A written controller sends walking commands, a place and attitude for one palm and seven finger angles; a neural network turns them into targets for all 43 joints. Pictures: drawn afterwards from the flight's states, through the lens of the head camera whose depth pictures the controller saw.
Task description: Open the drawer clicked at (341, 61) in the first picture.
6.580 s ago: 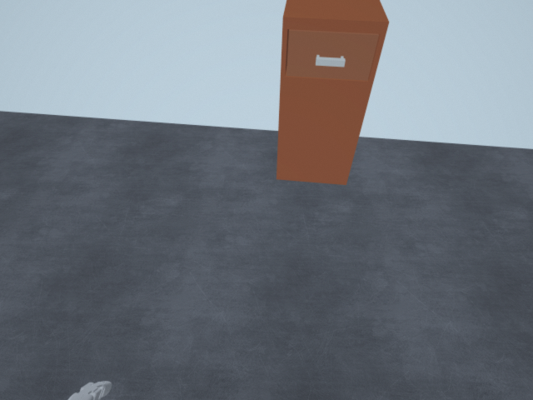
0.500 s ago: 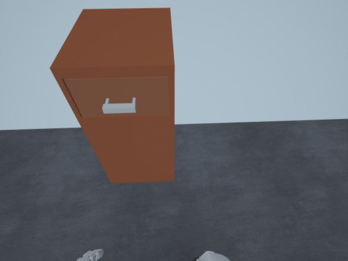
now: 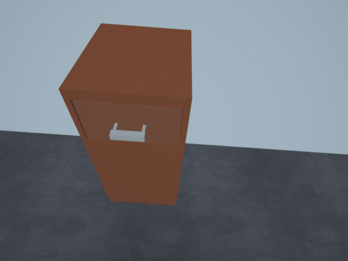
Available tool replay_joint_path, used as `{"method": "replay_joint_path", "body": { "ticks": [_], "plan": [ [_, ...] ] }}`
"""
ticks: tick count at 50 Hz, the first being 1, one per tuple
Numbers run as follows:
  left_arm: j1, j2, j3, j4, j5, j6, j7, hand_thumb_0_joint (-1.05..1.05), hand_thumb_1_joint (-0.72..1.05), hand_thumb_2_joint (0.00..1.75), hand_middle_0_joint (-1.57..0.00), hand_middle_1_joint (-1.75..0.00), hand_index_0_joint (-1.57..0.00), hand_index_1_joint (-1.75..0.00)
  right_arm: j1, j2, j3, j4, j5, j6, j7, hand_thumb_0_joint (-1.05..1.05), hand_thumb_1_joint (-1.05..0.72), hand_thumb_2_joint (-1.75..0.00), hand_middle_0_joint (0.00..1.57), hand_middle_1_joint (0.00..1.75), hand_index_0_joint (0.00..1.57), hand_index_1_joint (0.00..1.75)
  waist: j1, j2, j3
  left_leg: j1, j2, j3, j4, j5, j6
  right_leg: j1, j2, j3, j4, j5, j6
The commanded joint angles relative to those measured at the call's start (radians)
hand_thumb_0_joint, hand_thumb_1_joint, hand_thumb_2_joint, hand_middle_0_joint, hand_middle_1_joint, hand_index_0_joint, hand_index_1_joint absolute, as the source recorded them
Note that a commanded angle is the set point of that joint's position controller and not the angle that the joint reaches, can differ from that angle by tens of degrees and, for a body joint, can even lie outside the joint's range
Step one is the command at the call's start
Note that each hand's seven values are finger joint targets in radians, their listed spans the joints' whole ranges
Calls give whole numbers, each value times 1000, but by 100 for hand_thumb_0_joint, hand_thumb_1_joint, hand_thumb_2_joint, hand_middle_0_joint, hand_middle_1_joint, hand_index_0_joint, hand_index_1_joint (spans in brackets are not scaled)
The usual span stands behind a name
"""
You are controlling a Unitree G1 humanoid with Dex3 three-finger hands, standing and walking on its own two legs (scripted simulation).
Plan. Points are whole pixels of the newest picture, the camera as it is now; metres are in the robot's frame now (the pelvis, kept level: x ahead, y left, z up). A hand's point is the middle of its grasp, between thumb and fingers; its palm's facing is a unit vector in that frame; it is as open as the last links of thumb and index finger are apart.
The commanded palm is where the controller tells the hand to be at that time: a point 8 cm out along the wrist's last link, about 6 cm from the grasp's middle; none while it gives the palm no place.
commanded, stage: come to a stop and stand still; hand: left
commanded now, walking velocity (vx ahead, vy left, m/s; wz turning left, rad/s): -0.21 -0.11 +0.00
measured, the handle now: (129, 131) +0.50 +0.20 -0.07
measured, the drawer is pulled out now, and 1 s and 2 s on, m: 0.00 0.00 0.00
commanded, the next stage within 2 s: look again from close up in 1.22 s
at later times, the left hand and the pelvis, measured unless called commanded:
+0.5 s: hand out of the picture -0.03 +0.11 -0.14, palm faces +0.06 -0.96 -0.27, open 7.3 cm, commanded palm none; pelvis -0.05 -0.08 +0.02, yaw +0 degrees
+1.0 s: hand out of the picture -0.07 +0.15 -0.17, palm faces +0.09 -0.98 -0.16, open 7.4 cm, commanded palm none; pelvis -0.05 -0.02 +0.01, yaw +0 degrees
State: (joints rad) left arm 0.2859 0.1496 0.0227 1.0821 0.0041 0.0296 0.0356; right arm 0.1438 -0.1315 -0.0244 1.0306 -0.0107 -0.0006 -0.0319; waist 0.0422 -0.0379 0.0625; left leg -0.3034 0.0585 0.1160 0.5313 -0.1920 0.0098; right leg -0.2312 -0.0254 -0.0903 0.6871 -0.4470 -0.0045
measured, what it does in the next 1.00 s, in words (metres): steps on the spot: right foot, then left foot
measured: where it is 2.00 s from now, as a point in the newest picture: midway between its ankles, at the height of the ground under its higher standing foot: outside the picture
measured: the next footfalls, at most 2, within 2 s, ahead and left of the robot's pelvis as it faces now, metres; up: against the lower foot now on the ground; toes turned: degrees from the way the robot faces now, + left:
right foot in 0.24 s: -0.02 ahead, -0.15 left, +0.00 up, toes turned -4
left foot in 0.80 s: -0.03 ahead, +0.11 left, +0.00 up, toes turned +3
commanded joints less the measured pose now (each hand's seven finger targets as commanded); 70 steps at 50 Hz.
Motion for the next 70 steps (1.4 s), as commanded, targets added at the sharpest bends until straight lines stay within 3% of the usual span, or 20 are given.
{"method": "replay_joint_path", "body": {
  "ticks": [1,6,8,10,12,13,15,19,30,34,37,39,40,42,44,50,65,66,68,70],
  "plan": [
    [58,98,38,-65,10,10,5,0,90,90,-20,-30,-20,-30,86,-208,-52,-33,-9,18,-29,0,-90,-90,20,30,20,30,-46,236,-83,145,322,-244,-170,709,204,-164,-14,90,332,-140,8],
    [60,70,44,-98,9,12,-6,0,90,90,-20,-30,-20,-30,23,-228,-73,-71,-14,25,-20,0,-90,-90,20,30,20,30,-44,163,-211,207,289,-201,-135,507,176,-150,-15,76,233,-75,26],
    [78,56,41,-95,9,6,-9,0,90,90,-20,-30,-20,-30,9,-222,-77,-72,-15,29,-9,0,-90,-90,20,30,20,30,-40,203,-197,130,255,-189,-146,319,146,-55,-12,45,52,-16,20],
    [155,74,43,-68,18,-8,-7,0,90,90,-20,-30,-20,-30,-2,-186,-72,-74,-6,35,4,0,-90,-90,20,30,20,30,-3,117,-173,0,156,-129,-69,7,69,94,-18,35,-241,200,23],
    [70,204,46,-99,32,-23,-2,0,90,90,-20,-30,-20,-30,-16,-71,-47,-108,3,46,25,0,-90,-90,20,30,20,30,-16,-253,-22,-155,-24,-56,152,-281,-36,-71,-302,419,-507,-3,-91],
    [17,222,44,-125,28,-20,-1,0,90,90,-20,-30,-20,-30,-46,-107,-50,-111,0,50,31,0,-90,-90,20,30,20,30,-4,-183,4,-98,-1,-115,251,-300,-27,-199,-346,434,-568,-172,-139],
    [-48,190,46,-129,27,-30,2,0,90,90,-20,-30,-20,-30,-35,-115,-51,-83,-9,53,34,0,-90,-90,20,30,20,30,-27,-172,99,-142,3,-156,325,-192,-13,-228,-294,423,-580,-169,-113],
    [-10,172,43,-114,19,-47,-5,0,90,90,-20,-30,-20,-30,82,-122,-46,-23,-12,34,40,0,-90,-90,20,30,20,30,-31,-73,77,-168,-15,-125,356,-106,-28,-44,-246,293,-501,119,-106],
    [142,176,58,-45,21,-53,12,0,90,90,-20,-30,-20,-30,60,-127,-28,-42,-1,26,18,0,-90,-90,20,30,20,30,37,-93,-99,-197,-22,-122,248,-233,-57,328,-318,283,-347,790,-188],
    [69,181,53,-38,27,-44,8,0,90,90,-20,-30,-20,-30,96,-105,-22,-24,6,22,18,0,-90,-90,20,30,20,30,0,-145,-80,-17,-36,-94,90,-198,-42,160,-280,240,-364,648,-163],
    [10,153,42,-27,14,-35,3,0,90,90,-20,-30,-20,-30,185,-97,-15,19,4,9,13,0,-90,-90,20,30,20,30,-52,-127,-62,220,-37,-70,-141,29,-31,-25,-184,164,-317,384,-78],
    [44,89,24,-22,7,-28,-2,0,90,90,-20,-30,-20,-30,182,-171,-19,22,-4,-9,6,0,-90,-90,20,30,20,30,-35,103,-58,231,115,-224,-193,130,23,-84,-75,88,-234,200,-17],
    [56,64,19,-12,10,-26,-1,0,90,90,-20,-30,-20,-30,150,-193,-20,14,-5,-5,2,0,-90,-90,20,30,20,30,-21,129,-22,138,170,-259,-237,59,57,-44,-55,47,-235,137,0],
    [64,49,13,-4,16,-31,-7,0,90,90,-20,-30,-20,-30,107,-179,-13,-1,-6,1,-1,0,-90,-90,20,30,20,30,-2,15,72,19,119,-202,-219,-63,38,-33,-47,71,-284,219,-2],
    [52,76,11,25,15,-25,-6,0,90,90,-20,-30,-20,-30,116,-140,1,26,-1,-7,-3,0,-90,-90,20,30,20,30,-16,144,67,48,85,-190,-254,-4,26,10,-69,68,-287,271,3],
    [59,89,4,45,11,-36,-4,0,90,90,-20,-30,-20,-30,145,-129,8,41,2,-17,-8,0,-90,-90,20,30,20,30,-29,80,-29,155,63,-144,-191,166,10,55,-86,86,-325,351,5],
    [53,79,-5,55,4,-32,0,0,90,90,-20,-30,-20,-30,209,-110,14,82,3,-27,-12,0,-90,-90,20,30,20,30,-23,53,12,129,56,-150,-226,176,10,101,-88,68,-334,358,10],
    [16,235,-16,-43,21,-56,-5,0,90,90,-20,-30,-20,-30,179,-227,-7,-20,-1,-26,8,0,-90,-90,20,30,20,30,-54,7,95,52,8,-164,-186,135,0,47,-59,67,-282,317,-17],
    [32,178,21,-55,18,-58,3,0,90,90,-20,-30,-20,-30,187,-202,-25,-39,-17,-52,-11,0,-90,-90,20,30,20,30,-49,67,-112,100,37,-174,-82,301,29,79,-90,73,-177,452,-27],
    [76,117,-1,-62,11,-54,7,0,90,90,-20,-30,-20,-30,233,-164,-13,-32,-7,-48,-17,0,-90,-90,20,30,20,30,-49,43,-188,138,53,-174,-40,354,31,96,-82,69,-190,463,-25]
  ]
}}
